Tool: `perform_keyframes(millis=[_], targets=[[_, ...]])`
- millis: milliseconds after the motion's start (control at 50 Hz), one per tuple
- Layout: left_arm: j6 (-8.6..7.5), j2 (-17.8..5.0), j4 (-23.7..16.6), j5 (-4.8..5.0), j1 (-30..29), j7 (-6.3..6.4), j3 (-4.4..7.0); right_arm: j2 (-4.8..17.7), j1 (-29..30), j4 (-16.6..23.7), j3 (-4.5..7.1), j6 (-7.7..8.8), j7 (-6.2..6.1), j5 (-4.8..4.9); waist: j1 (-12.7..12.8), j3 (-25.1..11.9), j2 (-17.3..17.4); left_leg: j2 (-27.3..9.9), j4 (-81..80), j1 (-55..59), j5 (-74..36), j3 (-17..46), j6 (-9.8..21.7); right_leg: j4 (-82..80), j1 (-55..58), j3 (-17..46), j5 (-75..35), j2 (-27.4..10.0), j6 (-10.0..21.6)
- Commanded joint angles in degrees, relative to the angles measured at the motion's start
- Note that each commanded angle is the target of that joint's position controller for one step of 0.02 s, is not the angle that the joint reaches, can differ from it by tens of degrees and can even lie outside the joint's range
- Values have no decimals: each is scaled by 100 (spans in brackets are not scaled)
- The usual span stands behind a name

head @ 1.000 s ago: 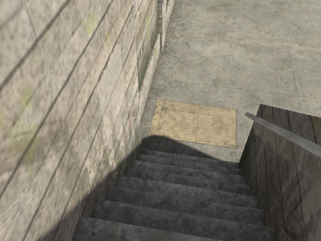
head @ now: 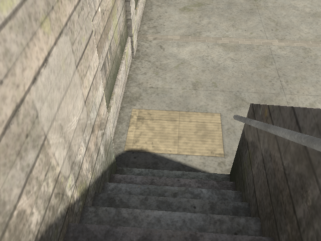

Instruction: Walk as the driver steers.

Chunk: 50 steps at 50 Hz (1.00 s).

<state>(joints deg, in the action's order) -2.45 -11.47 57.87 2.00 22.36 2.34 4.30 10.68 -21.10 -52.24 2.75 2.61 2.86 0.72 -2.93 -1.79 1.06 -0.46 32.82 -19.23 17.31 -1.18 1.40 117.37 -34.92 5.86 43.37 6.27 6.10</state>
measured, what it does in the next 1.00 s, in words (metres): goes down: right foot 0.21 m lower, then left foot 0.21 m lower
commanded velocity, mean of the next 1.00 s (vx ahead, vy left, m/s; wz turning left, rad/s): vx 0.50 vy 0.00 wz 0.00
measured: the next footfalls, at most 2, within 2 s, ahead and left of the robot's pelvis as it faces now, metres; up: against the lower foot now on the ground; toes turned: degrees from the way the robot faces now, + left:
right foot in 0.42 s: +0.28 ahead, -0.18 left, -0.21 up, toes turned +1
left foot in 0.90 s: +0.53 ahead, +0.03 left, -0.42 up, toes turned -2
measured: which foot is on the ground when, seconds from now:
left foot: down 0.00-0.42, up 0.44-0.88, down 0.90-1.00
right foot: up 0.00-0.40, down 0.42-0.90, up 0.92-1.00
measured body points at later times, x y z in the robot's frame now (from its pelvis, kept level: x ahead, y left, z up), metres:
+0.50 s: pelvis +0.24 -0.08 -0.22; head +0.24 -0.09 +0.23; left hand +0.23 +0.17 -0.35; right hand +0.26 -0.34 -0.37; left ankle +0.16 +0.11 -0.64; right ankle +0.24 -0.18 -0.94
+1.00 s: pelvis +0.48 -0.06 -0.43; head +0.48 -0.07 +0.02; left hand +0.52 +0.18 -0.58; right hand +0.45 -0.29 -0.59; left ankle +0.49 +0.03 -1.15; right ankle +0.42 -0.22 -0.88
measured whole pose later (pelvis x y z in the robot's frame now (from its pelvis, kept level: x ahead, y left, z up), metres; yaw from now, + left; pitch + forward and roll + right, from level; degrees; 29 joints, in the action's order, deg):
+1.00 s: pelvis +0.48 -0.06 -0.43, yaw +0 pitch +0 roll -1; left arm -2.4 -10.3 56.3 3.0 19.8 2.5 3.9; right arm 10.0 -25.5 -56.1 2.2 2.4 3.2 0.5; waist -3.2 -2.3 1.3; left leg 2.1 41.2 -20.4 19.1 0.6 4.4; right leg 116.6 -42.4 6.9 39.1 6.8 6.7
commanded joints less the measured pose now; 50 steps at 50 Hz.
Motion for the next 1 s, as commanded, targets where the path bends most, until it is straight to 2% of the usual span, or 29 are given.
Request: perform_keyframes(millis=[20, 40, 80, 120, 180, 260, 320, 380, 400, 420, 440, 460, 500, 520, 540, 580, 600, 620, 660, 680, 740, 800, 860, 880, 900, 920, 940, 980, 1000], targets=[[99, 345, -914, 172, 481, 34, -145, 1092, -1303, -629, 175, -90, 113, 25, 621, -190, 570, -2269, -458, 1530, 288, 3388, 1897, -1095, -3197, 305, -1274, -755, -99], [177, 125, -1101, 279, -389, 70, -135, 554, -948, -476, 20, -57, 18, -178, 456, 283, 124, -2206, -773, 907, 1285, 3946, 1664, -1743, -3601, 772, -2355, -1012, -189], [427, -15, -1287, -63, -539, 25, -128, 75, -289, -309, -247, 43, -283, -331, 757, 716, -169, -1781, -422, -808, -260, 3170, 1464, -3531, -2502, 491, -3807, -1226, -646], [391, 75, -1105, -235, -31, -66, -118, 645, -405, -336, -167, 96, -432, -423, 896, 304, 272, -1370, -38, -1544, -1770, 2516, 1395, -3615, -931, 106, -4831, -1117, -870], [351, -363, -1469, -136, -740, -191, 23, 332, -959, -461, -191, 208, -702, 74, 550, 621, 227, -1001, 704, -797, 46, 2010, 1047, -5829, -1562, 548, -6925, -1266, -729], [269, -151, -1627, -213, -1409, -426, -81, 620, -1030, -301, -83, 58, -760, 50, 83, 687, 228, -587, 1183, -2020, 1481, 1146, 946, -7364, 751, -268, -8002, -762, -805], [346, -247, -1536, -171, -1374, -443, -52, 491, -1096, -277, 35, -46, -734, 157, -85, 835, 623, -796, 2257, -881, 1093, 1534, 976, -7490, -1, -129, -6911, -950, -713], [270, -770, -1003, -60, 69, -422, 198, 568, -422, -233, 140, -139, -706, 41, 597, 445, 839, -692, 3962, -370, -587, 1424, 556, -9003, 1366, -421, -5657, -1307, -412], [162, -775, -631, -135, 899, -383, 285, 281, -488, -449, 107, -146, -783, 131, 854, 390, 395, -412, 5306, -525, -1216, 1270, 350, -10439, 2468, -511, -5982, -1438, -163], [119, -882, 11, -281, 2819, -414, 319, 320, 82, -656, 165, -5, -726, -3, 2188, -5, -515, 496, 8624, -2297, -203, 981, 178, -9437, 4791, -813, -6953, -1443, 104], [24, -585, 202, -331, 2774, -569, 9, -164, -479, -290, 90, 125, -574, 104, 1351, 258, -2340, 1252, 10493, -4667, 3410, 1194, 135, -7471, 5379, -124, -9219, -1881, 243], [27, -329, 162, -295, 2524, -630, -99, -156, -909, -144, 54, 169, -558, 261, 826, 22, -2713, 1031, 9878, -5040, 2988, 1463, 296, -7505, 5054, 621, -9921, -2088, 253], [83, 384, 250, -224, 1691, -735, -341, -47, -53, 60, 33, -63, -654, 376, 444, 188, -289, 267, 8644, -5165, 1241, 742, 604, -8264, 3597, 722, -6304, -1789, 202], [18, -547, 426, -316, 1635, -595, -109, -426, 75, 429, -86, -31, -663, 454, 238, 62, -1692, -50, 8034, -5428, 728, 1217, 630, -8404, 3133, 2167, -6151, -2769, 571], [-81, -477, 223, -414, 1059, -515, -129, 72, 177, 505, -25, -46, -591, 401, -55, 153, -982, -239, 6701, -5367, -61, 1724, 620, -8449, 2637, 2531, -5526, -2844, 485], [-97, -39, -34, -453, 80, -123, -389, 223, 536, 654, 52, -186, -595, 9, -445, 608, -133, -435, 4404, -3549, -1588, 1012, 40, -8485, 445, 1479, -5167, -1921, 426], [-95, -471, -4, -323, -41, -12, -312, 74, 282, 534, -4, -218, -546, -170, -462, 520, -404, -439, 4226, -2704, -2317, 793, -194, -8266, 55, 1429, -5200, -1868, 496], [-131, -600, -48, -363, 156, -8, -303, 89, 226, 466, 29, -223, -503, -74, -425, 445, -511, -300, 4368, -2265, -2655, 596, -277, -8410, -121, 1147, -5490, -1747, 423], [-240, -281, 82, -133, 1023, 155, -352, 414, 1002, 775, 92, -185, -337, 12, 79, 546, -494, -454, 2881, -3509, -3932, 1074, -91, -7593, 1286, 1283, -3610, -1570, 380], [-230, -44, 104, 27, 1255, 245, -392, 340, 1373, 934, 52, -138, -260, -106, 234, 653, -249, -486, 1756, -3429, -4766, 1081, -84, -7279, 1540, 1149, -3228, -1443, 314], [-102, -1, 290, 66, 1438, 352, -408, -18, 1736, 1111, -28, -239, -21, -91, 498, 758, -503, -9, 477, -1330, -5212, 485, -136, -7039, 462, 544, -3025, -978, 260], [-35, -330, 161, 44, 1118, 239, -237, 236, 1138, 1003, 61, -301, -13, -168, 390, 812, -763, 28, 1219, -1598, -4470, 553, -111, -6036, 877, 1082, -3333, -1083, 493], [87, -122, -4, 15, 1034, 149, -110, 409, 1120, 915, 58, -32, -112, 141, 647, 903, -1, -275, -1611, -1658, -2743, 312, -30, -4953, 2362, 1083, -4497, -952, 477], [38, -368, 225, -22, 52, 55, 2, 673, -990, 131, 295, -19, -29, 21, -643, 173, -684, -339, 339, 1455, -3917, 230, 242, -3575, 228, 1536, -5352, -1276, 692], [-173, -434, 11, 43, -977, -27, 44, 757, -3695, -763, 371, -53, -21, -138, -2041, -261, -103, -677, 102, 3478, -3841, 278, 900, -588, -1106, 781, -5158, -579, 216], [-274, 158, -122, -55, -486, -33, 18, 86, -3597, -913, 45, -16, 25, 1, -1593, 378, 1849, -975, -134, 3283, -5697, 489, 1111, 1917, -2350, -128, 801, 865, -67], [-258, 174, -312, 114, 483, -57, -12, -276, -2799, -733, -192, -16, 30, 26, -473, 253, 2129, -1029, 837, 3489, -5986, 1528, 1284, 741, -3346, 689, 522, 509, 55], [-29, 248, -489, 107, 579, 8, -72, -28, -1535, -601, -194, -49, 112, 41, 403, 65, 462, -1537, 433, 1997, -3621, 2088, 1469, 125, -3178, 231, -434, -336, 104], [69, 307, -873, 157, 172, 59, -91, 376, -1010, -524, -103, -50, 91, -141, 614, 118, 57, -1803, -182, 793, -1400, 2971, 1497, -914, -3142, 442, -1973, -620, 36]])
